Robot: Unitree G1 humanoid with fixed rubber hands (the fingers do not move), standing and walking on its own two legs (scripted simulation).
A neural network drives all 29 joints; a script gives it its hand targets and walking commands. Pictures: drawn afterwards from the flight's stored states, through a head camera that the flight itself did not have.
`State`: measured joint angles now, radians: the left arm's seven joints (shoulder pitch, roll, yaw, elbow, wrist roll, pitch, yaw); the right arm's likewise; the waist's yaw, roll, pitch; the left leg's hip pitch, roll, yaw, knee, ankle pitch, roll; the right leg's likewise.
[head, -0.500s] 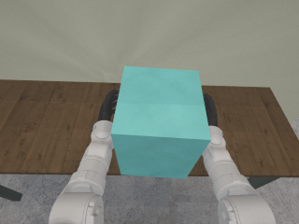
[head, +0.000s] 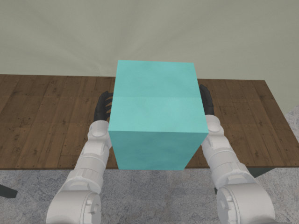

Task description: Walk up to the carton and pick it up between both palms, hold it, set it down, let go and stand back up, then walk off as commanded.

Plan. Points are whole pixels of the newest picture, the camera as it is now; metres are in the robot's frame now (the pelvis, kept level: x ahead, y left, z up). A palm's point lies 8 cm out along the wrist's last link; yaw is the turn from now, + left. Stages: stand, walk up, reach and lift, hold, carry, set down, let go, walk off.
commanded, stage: set down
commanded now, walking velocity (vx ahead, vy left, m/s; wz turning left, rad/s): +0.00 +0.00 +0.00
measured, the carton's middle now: (153, 120) +0.39 +0.01 +0.02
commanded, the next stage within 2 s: none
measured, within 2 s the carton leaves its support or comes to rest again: neither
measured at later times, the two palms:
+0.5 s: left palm (94, 128) +0.34 +0.17 +0.03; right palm (217, 137) +0.34 -0.16 +0.04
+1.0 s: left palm (77, 159) +0.26 +0.20 +0.02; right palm (231, 166) +0.26 -0.18 +0.04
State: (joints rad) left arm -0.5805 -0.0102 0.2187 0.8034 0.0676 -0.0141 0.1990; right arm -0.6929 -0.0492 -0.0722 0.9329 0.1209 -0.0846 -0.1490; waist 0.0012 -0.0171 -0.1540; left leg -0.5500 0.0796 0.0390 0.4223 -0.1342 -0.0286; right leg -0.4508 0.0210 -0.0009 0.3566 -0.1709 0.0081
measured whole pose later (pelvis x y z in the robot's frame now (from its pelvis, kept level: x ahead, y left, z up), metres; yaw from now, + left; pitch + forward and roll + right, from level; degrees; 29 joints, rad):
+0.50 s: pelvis -0.04 +0.00 +0.00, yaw +0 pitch +12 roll -2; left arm -0.55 0.01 0.22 0.67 0.01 0.10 0.19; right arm -0.51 -0.08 -0.07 0.74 0.12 -0.06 -0.10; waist 0.00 0.00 -0.11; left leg -0.56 0.09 0.03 0.46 -0.11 -0.03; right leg -0.46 0.03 0.00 0.40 -0.14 0.01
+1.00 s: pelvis -0.06 +0.00 +0.00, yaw +0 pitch +4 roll -1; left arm -0.32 0.04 0.19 0.59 -0.07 0.11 0.19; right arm -0.28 -0.11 -0.07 0.58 0.13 0.03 -0.04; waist 0.00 0.00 -0.08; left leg -0.41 0.08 0.03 0.42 -0.08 -0.03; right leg -0.33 0.02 0.00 0.41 -0.14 0.01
